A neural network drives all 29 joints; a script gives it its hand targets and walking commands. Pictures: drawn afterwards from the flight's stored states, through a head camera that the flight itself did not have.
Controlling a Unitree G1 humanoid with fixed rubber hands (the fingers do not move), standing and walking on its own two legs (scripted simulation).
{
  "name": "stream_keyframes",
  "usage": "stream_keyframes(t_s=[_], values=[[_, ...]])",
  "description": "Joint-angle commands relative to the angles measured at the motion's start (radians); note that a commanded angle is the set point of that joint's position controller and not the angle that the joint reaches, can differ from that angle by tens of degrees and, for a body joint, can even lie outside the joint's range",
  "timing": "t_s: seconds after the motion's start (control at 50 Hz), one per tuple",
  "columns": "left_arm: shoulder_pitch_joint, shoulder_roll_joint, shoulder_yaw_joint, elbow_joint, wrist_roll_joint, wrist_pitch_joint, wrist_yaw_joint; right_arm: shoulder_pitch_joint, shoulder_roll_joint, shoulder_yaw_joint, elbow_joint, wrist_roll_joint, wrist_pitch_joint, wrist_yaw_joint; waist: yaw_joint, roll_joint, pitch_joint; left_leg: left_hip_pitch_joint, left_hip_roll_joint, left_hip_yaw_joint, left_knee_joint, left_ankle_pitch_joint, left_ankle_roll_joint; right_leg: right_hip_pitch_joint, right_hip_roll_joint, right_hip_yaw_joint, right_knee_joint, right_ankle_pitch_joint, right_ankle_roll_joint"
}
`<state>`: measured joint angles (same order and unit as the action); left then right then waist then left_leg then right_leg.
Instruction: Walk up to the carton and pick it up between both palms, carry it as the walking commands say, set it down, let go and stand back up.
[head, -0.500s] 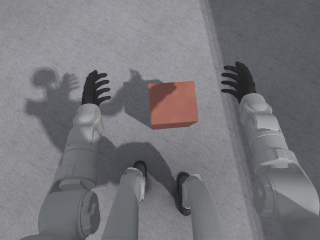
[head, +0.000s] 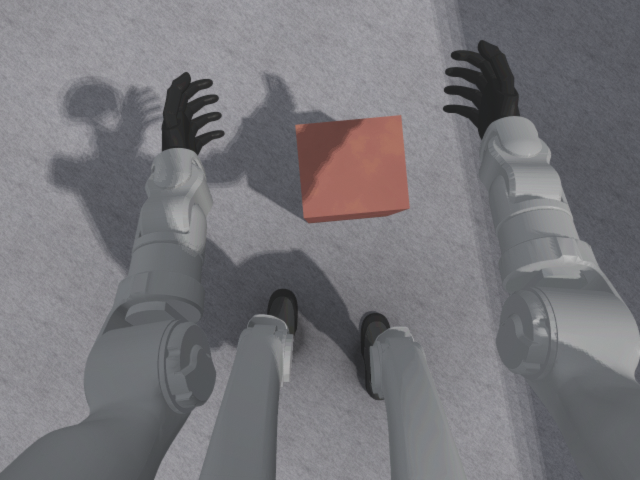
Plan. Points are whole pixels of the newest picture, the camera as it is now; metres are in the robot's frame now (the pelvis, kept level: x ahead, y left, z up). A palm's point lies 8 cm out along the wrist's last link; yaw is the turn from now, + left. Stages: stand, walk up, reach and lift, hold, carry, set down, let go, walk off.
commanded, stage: reach and lift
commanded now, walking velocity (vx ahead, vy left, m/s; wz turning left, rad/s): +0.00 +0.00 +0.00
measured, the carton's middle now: (347, 177) +0.49 -0.02 -0.52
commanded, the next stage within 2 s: none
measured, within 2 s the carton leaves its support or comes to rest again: neither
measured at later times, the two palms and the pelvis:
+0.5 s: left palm (213, 164) +0.47 +0.21 -0.30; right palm (439, 149) +0.51 -0.15 -0.30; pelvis -0.05 +0.01 -0.14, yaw +0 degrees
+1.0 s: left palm (239, 179) +0.47 +0.20 -0.44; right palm (426, 164) +0.51 -0.16 -0.42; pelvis -0.06 -0.01 -0.25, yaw -1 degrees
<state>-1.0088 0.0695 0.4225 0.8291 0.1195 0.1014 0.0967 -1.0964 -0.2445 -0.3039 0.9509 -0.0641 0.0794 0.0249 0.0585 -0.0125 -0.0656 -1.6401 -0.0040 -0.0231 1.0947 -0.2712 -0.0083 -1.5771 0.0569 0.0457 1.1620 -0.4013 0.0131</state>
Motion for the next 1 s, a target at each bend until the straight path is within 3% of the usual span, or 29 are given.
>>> stream_keyframes(t_s=[0.0,0.04,0.12,0.14,0.16,0.18,0.2,0.22,0.24,0.3,0.32,0.34,0.36,0.38,0.42,0.44,0.46,0.5,0.52,0.6,0.66,0.72,0.78,0.8,0.84,0.86,0.88,0.94,0.98], values=[[-0.215,0.091,-0.023,-0.08,-0.039,-0.057,-0.015,-0.277,-0.035,0.066,-0.078,0.039,-0.041,-0.039,0.016,-0.098,-0.946,0.543,-0.052,0.028,0.166,0.391,-0.001,0.165,0.035,-0.048,0.044,0.329,0.043],[-0.276,0.176,0.01,-0.159,0.001,-0.055,0.013,-0.289,-0.098,-0.006,-0.102,0.022,-0.022,-0.056,0.03,0.02,-1.119,0.67,-0.062,0.045,0.213,0.384,-0.026,0.153,0.045,-0.046,0.086,0.291,0.038],[-0.291,0.23,-0.02,-0.235,-0.083,-0.051,0.026,-0.381,-0.107,0.117,-0.26,0.089,-0.011,-0.1,0.044,-0.077,-1.271,0.507,-0.076,0.082,0.318,0.426,-0.018,0.313,0.047,-0.034,0.18,0.419,0.047],[-0.216,0.182,-0.035,-0.094,-0.08,-0.035,0.019,-0.37,-0.136,0.086,-0.191,0.075,-0.006,-0.089,0.02,-0.027,-1.15,0.509,-0.07,0.086,0.317,0.352,-0.02,0.147,0.05,-0.064,0.176,0.275,0.045],[-0.309,0.166,-0.086,-0.274,-0.13,-0.031,0.025,-0.376,-0.147,0.087,-0.291,0.085,0.001,-0.101,-0.02,-0.044,-1.377,0.597,-0.074,0.074,0.339,0.453,-0.027,0.264,0.06,-0.073,0.212,0.399,0.044],[-0.31,0.19,-0.083,-0.146,-0.144,-0.024,0.014,-0.386,-0.098,0.146,-0.176,0.102,0.02,-0.105,0.031,-0.071,-1.201,0.476,-0.077,0.091,0.362,0.339,-0.013,0.18,0.05,-0.053,0.208,0.254,0.048],[-0.312,0.188,-0.094,-0.187,-0.145,-0.023,0.006,-0.383,-0.089,0.152,-0.222,0.104,0.024,-0.1,0.016,-0.067,-1.186,0.455,-0.078,0.078,0.38,0.369,-0.013,0.168,0.05,-0.053,0.236,0.301,0.046],[-0.29,0.187,-0.095,-0.043,-0.134,-0.015,0.005,-0.369,-0.118,0.116,-0.101,0.094,0.028,-0.098,0.008,-0.029,-1.075,0.426,-0.062,0.073,0.379,0.237,-0.019,0.007,0.039,-0.073,0.256,0.126,0.045],[-0.393,0.244,-0.073,-0.2,-0.14,-0.013,0.016,-0.412,-0.148,0.108,-0.195,0.093,0.032,-0.107,-0.015,-0.064,-1.259,0.471,-0.076,0.083,0.413,0.246,-0.029,0.177,0.039,-0.067,0.273,0.186,0.054],[-0.392,0.22,-0.127,-0.123,-0.168,-0.005,0.04,-0.486,-0.16,0.148,-0.196,0.17,0.029,-0.107,0.048,-0.002,-1.234,0.528,-0.073,0.065,0.481,0.274,-0.019,-0.006,0.051,-0.096,0.374,0.136,0.036],[-0.468,0.217,-0.129,-0.299,-0.209,0.0,0.053,-0.553,-0.228,0.145,-0.361,0.164,0.026,-0.112,0.005,-0.035,-1.37,0.589,-0.075,0.072,0.502,0.342,-0.03,0.066,0.054,-0.102,0.372,0.193,0.031],[-0.474,0.245,-0.145,-0.216,-0.194,0.008,0.061,-0.496,-0.231,0.126,-0.212,0.135,0.035,-0.112,-0.024,0.007,-1.336,0.598,-0.07,0.06,0.517,0.274,-0.04,0.012,0.053,-0.117,0.396,0.126,0.03],[-0.498,0.246,-0.151,-0.241,-0.2,0.005,0.066,-0.508,-0.193,0.176,-0.217,0.187,0.041,-0.107,0.021,0.012,-1.27,0.625,-0.072,0.054,0.536,0.312,-0.02,-0.101,0.054,-0.11,0.409,0.096,0.027],[-0.454,0.197,-0.17,-0.062,-0.234,0.025,0.063,-0.534,-0.211,0.176,-0.091,0.183,0.048,-0.101,0.0,0.006,-1.134,0.513,-0.064,0.066,0.543,0.201,-0.026,-0.12,0.036,-0.113,0.41,0.019,0.019],[-0.499,0.259,-0.163,-0.136,-0.219,0.026,0.076,-0.588,-0.228,0.192,-0.249,0.192,0.05,-0.104,0.018,-0.047,-1.355,0.565,-0.061,0.063,0.599,0.23,-0.021,0.038,0.047,-0.111,0.47,0.105,0.036],[-0.468,0.236,-0.178,-0.074,-0.25,0.03,0.081,-0.593,-0.247,0.145,-0.195,0.189,0.042,-0.11,-0.026,-0.052,-1.281,0.557,-0.073,0.051,0.595,0.232,-0.02,-0.068,0.045,-0.143,0.504,0.075,0.031],[-0.525,0.246,-0.171,-0.116,-0.242,0.022,0.084,-0.58,-0.218,0.181,-0.15,0.202,0.041,-0.115,-0.011,-0.065,-1.275,0.538,-0.063,0.057,0.623,0.211,-0.021,-0.057,0.034,-0.126,0.497,0.054,0.031],[-0.543,0.28,-0.16,-0.219,-0.233,0.026,0.107,-0.588,-0.289,0.161,-0.268,0.207,0.048,-0.126,0.001,-0.001,-1.503,0.667,-0.071,0.068,0.65,0.256,-0.036,0.059,0.052,-0.136,0.555,0.11,0.025],[-0.538,0.276,-0.2,-0.123,-0.26,0.03,0.105,-0.57,-0.263,0.177,-0.135,0.207,0.06,-0.125,-0.028,-0.051,-1.421,0.672,-0.065,0.04,0.657,0.216,-0.023,-0.017,0.046,-0.154,0.573,0.055,0.033],[-0.687,0.327,-0.202,-0.093,-0.245,0.039,0.107,-0.719,-0.241,0.227,-0.144,0.28,0.077,-0.12,0.065,0.037,-1.253,0.603,-0.048,0.046,0.692,0.084,-0.025,-0.088,0.037,-0.12,0.611,-0.066,0.014],[-0.724,0.307,-0.252,-0.023,-0.281,0.027,0.101,-0.689,-0.265,0.233,0.021,0.293,0.07,-0.122,0.022,0.051,-1.135,0.538,-0.035,0.044,0.745,0.105,-0.031,-0.14,0.02,-0.116,0.663,-0.057,0.004],[-0.755,0.401,-0.188,-0.051,-0.231,-0.005,0.09,-0.688,-0.206,0.288,0.044,0.311,0.064,-0.114,0.099,0.014,-1.108,0.461,-0.026,0.067,0.795,0.092,-0.024,-0.101,0.015,-0.07,0.675,-0.06,0.022],[-0.772,0.358,-0.222,0.039,-0.301,-0.011,0.065,-0.837,-0.277,0.262,-0.05,0.283,0.034,-0.123,0.026,-0.054,-1.051,0.329,-0.023,0.064,0.843,0.075,-0.023,-0.066,0.012,-0.068,0.694,-0.039,0.019],[-0.745,0.382,-0.188,0.131,-0.281,-0.021,0.059,-0.808,-0.248,0.291,0.045,0.293,0.032,-0.123,0.09,-0.064,-0.977,0.281,-0.018,0.073,0.859,0.049,-0.023,-0.051,0.0,-0.049,0.712,-0.06,0.024],[-0.787,0.32,-0.25,0.115,-0.322,-0.032,0.039,-0.814,-0.233,0.321,0.023,0.305,0.017,-0.125,0.03,-0.044,-0.982,0.272,-0.02,0.072,0.876,0.058,-0.027,-0.059,0.01,-0.052,0.717,-0.033,0.021],[-0.793,0.384,-0.22,0.12,-0.304,-0.043,0.04,-0.802,-0.239,0.321,0.06,0.293,0.022,-0.121,0.072,-0.053,-0.927,0.24,-0.012,0.061,0.902,0.084,-0.027,-0.114,0.004,-0.028,0.746,-0.013,0.025],[-0.817,0.375,-0.26,0.014,-0.323,-0.049,0.049,-0.85,-0.258,0.319,-0.081,0.316,0.012,-0.123,0.059,-0.043,-1.098,0.375,-0.024,0.057,0.896,0.148,-0.028,-0.048,0.016,-0.058,0.756,0.021,0.026],[-0.663,0.338,-0.239,0.367,-0.29,-0.052,0.024,-0.739,-0.212,0.345,0.192,0.32,0.012,-0.103,0.087,-0.016,-0.759,0.182,0.002,0.055,0.925,0.037,-0.024,-0.227,-0.005,-0.045,0.792,-0.079,0.023],[-0.715,0.348,-0.219,0.274,-0.279,-0.074,0.016,-0.777,-0.201,0.346,0.096,0.317,-0.005,-0.09,0.099,-0.038,-0.771,0.159,-0.005,0.044,0.946,0.094,-0.028,-0.227,0.0,-0.034,0.809,-0.019,0.03]])
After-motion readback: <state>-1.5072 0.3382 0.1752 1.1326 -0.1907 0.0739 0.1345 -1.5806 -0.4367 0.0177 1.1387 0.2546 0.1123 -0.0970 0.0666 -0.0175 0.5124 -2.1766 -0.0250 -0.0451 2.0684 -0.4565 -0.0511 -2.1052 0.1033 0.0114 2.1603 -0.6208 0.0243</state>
